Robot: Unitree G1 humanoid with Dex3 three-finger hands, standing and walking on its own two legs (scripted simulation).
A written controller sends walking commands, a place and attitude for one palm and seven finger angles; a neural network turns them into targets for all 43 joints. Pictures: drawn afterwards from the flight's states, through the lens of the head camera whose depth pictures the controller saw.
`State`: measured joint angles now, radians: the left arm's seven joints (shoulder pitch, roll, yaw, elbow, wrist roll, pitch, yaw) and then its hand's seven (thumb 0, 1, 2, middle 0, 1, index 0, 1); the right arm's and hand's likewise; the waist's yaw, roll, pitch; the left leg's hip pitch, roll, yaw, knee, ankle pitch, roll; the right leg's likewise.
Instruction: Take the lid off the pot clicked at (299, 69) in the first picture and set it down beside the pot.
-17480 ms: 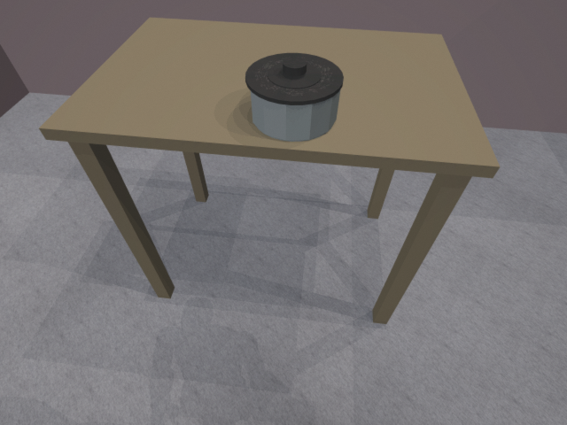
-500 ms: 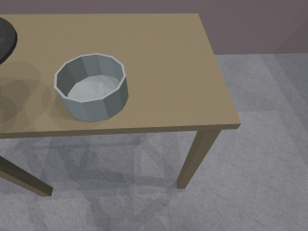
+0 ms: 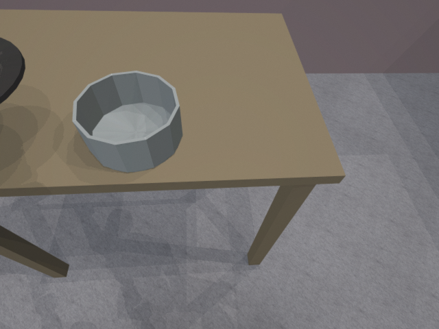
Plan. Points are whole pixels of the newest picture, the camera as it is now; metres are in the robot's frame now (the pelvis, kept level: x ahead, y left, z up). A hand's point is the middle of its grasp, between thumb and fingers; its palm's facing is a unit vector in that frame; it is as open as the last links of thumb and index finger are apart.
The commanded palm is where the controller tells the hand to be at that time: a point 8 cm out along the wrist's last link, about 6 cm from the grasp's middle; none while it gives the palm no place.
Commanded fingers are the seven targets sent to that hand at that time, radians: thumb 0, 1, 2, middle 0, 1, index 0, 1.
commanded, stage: lower the lid onto the table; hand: left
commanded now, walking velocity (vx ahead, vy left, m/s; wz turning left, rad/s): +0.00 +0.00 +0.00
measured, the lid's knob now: out of the picture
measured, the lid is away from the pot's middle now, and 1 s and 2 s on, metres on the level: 0.24 0.24 0.24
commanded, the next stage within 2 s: open the fingers wide in 1.96 s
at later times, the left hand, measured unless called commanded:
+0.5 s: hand out of the picture +0.46 +0.34 +0.20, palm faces -0.35 -0.23 -0.91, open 7.3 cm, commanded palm +0.47 +0.36 +0.27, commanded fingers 0.00 0.78 0.85 -0.73 -1.07 -0.78 -1.11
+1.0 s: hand out of the picture +0.45 +0.35 +0.17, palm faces -0.41 -0.25 -0.88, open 7.3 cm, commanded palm +0.49 +0.36 +0.23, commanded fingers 0.00 0.78 0.85 -0.73 -1.07 -0.78 -1.11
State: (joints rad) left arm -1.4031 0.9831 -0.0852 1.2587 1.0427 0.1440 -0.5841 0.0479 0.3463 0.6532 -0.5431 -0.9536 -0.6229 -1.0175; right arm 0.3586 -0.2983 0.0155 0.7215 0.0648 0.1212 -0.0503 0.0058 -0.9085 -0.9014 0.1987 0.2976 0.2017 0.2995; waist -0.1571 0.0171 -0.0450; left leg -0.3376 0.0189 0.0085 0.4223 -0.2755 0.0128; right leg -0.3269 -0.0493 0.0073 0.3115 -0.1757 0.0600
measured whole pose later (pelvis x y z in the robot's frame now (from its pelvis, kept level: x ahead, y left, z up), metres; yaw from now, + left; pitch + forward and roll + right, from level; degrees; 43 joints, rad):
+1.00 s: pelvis -0.02 +0.00 -0.01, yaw +0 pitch +13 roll -2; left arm -1.37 0.96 -0.11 1.35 1.03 0.06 -0.54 0.05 0.35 0.65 -0.54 -0.95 -0.62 -1.02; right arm 0.39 -0.30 0.02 0.75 0.07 0.12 -0.08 0.00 -0.91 -0.90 0.20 0.30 0.20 0.30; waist -0.18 0.01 -0.04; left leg -0.46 0.02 0.00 0.54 -0.31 0.02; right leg -0.43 -0.04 0.00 0.41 -0.20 0.06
